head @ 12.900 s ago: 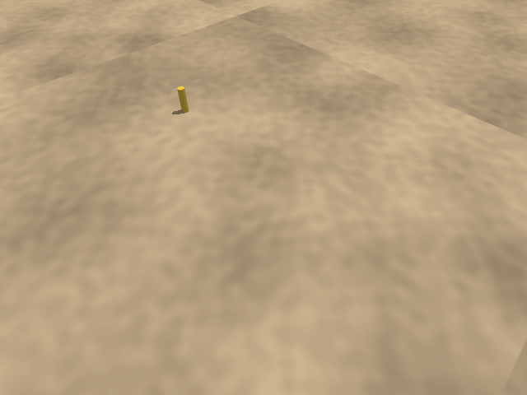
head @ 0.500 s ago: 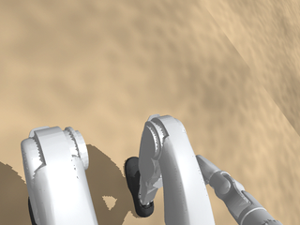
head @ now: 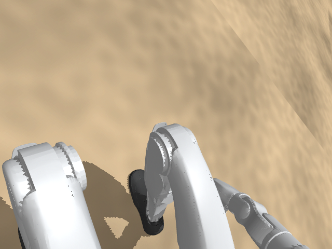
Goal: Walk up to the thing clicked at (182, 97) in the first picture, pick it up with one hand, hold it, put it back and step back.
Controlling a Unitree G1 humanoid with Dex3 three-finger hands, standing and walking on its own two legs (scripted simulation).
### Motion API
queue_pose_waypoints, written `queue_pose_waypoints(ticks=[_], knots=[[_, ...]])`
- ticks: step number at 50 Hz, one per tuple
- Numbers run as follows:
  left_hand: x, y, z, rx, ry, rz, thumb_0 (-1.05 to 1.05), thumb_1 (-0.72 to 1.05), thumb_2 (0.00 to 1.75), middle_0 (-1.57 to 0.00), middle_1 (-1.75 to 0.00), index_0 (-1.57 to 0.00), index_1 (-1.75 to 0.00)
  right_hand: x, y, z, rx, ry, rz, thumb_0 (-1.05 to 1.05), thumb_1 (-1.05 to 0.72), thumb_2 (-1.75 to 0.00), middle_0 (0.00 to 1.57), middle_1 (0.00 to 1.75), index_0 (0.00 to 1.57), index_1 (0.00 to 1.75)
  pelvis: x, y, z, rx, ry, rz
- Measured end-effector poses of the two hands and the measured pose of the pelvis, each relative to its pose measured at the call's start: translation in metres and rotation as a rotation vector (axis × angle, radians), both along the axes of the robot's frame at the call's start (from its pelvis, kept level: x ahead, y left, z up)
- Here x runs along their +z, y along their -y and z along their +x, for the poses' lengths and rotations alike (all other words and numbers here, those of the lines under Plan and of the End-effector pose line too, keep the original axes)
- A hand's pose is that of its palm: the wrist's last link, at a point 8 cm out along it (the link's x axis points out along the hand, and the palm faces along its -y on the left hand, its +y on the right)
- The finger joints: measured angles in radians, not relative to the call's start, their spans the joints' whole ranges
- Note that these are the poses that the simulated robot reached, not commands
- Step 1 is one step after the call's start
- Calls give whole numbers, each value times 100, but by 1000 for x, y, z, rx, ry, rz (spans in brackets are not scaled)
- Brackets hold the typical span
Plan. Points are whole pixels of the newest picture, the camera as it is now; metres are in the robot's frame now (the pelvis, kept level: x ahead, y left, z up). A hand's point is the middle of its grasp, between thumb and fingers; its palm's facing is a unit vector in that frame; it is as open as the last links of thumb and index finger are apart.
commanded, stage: close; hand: left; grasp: from the side
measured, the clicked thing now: out of the picture +0.42 +0.33 -0.19
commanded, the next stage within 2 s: settle in 0.78 s
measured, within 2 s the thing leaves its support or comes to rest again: leaves its support in 1.20 s
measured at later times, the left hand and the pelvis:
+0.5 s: hand out of the picture +0.41 +0.31 -0.17, palm faces +0.46 -0.89 +0.01, open 9.6 cm; pelvis +0.00 +0.00 +0.00, yaw -1 degrees
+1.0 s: hand out of the picture +0.43 +0.32 -0.17, palm faces +0.47 -0.89 +0.02, open 5.8 cm; pelvis +0.00 +0.01 +0.01, yaw -2 degrees
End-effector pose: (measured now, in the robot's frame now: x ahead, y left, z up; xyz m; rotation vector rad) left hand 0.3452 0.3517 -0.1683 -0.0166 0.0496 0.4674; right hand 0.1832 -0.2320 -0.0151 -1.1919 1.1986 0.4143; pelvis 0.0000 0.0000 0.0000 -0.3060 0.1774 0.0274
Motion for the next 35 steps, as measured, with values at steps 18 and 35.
queue_pose_waypoints(ticks=[18,35], knots=[[-1,3,17,8,16,4,0,7,42,-35,-32,-33,-32,5,1,-3,0,-4,-25,0,-87,-90,20,30,21,30,1,-2,-2,-16,8,-12],[-2,-3,26,3,10,1,0,35,73,-71,-72,-69,-72,7,-5,-5,-5,-17,-35,0,-86,-89,20,30,21,30,4,-5,-2,-20,1,-24]])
